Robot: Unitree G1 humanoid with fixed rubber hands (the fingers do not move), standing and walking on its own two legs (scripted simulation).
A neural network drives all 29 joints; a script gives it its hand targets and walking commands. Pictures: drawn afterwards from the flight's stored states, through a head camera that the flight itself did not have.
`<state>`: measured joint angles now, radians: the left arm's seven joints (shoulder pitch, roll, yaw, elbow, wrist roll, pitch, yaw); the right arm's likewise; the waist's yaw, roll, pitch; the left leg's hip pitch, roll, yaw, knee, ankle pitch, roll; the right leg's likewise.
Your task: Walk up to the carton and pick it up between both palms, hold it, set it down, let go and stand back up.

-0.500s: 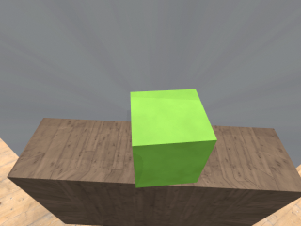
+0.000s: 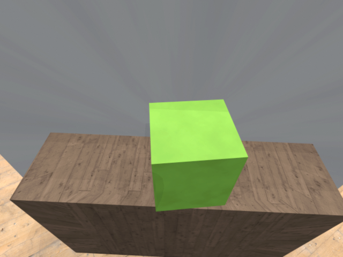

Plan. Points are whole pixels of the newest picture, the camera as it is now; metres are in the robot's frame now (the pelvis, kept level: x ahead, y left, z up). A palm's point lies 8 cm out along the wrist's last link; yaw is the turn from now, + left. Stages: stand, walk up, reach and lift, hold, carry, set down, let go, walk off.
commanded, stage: stand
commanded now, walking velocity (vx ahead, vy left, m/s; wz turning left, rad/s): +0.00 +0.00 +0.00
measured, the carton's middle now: (188, 156) +0.40 -0.04 -0.02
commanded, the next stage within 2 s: none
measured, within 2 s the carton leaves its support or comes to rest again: neither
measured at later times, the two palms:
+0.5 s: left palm out of the picture -0.03 +0.20 -0.15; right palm out of the picture -0.04 -0.21 -0.15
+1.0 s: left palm out of the picture -0.04 +0.20 -0.15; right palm out of the picture -0.04 -0.21 -0.15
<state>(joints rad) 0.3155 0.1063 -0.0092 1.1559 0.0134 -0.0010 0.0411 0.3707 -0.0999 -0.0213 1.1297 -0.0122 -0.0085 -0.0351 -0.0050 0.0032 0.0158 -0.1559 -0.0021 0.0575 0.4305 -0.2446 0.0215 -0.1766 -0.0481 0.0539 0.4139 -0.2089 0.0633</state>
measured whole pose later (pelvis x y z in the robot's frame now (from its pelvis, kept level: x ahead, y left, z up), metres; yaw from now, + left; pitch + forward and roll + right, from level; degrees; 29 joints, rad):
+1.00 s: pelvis +0.00 -0.01 +0.00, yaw +0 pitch -1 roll +0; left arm 0.33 0.11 0.00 1.15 0.01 0.00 0.03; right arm 0.36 -0.12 -0.03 1.12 -0.01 -0.01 -0.03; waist -0.01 0.01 0.02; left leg -0.17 0.00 0.04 0.44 -0.24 0.01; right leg -0.19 -0.04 0.04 0.42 -0.21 0.06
